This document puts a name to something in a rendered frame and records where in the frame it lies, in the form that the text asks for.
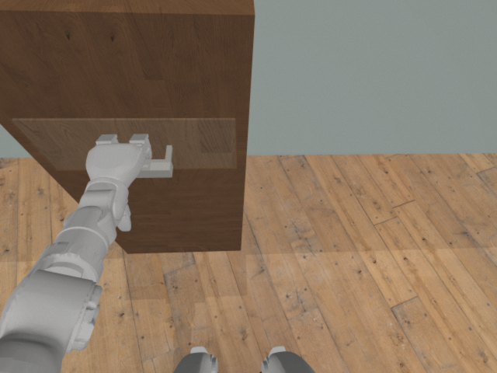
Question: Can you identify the cabinet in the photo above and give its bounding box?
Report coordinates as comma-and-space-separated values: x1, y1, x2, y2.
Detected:
0, 0, 255, 254

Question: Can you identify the left robot upper arm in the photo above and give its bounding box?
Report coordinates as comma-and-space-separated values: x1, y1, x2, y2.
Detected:
0, 270, 103, 373

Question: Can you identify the robot left shin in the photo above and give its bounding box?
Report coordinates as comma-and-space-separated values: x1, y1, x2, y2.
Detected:
190, 346, 208, 354

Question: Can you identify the left robot hand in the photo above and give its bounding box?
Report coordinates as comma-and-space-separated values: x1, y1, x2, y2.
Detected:
85, 134, 152, 232

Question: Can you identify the handle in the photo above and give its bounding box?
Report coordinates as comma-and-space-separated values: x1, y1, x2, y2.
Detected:
137, 145, 173, 178

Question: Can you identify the left robot thigh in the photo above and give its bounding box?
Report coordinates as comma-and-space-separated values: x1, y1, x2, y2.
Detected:
173, 352, 218, 373

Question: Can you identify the left robot forearm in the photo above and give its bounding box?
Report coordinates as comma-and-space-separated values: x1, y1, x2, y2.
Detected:
0, 177, 129, 338

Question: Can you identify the drawer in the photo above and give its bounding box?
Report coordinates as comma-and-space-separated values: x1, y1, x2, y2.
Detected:
12, 118, 235, 169

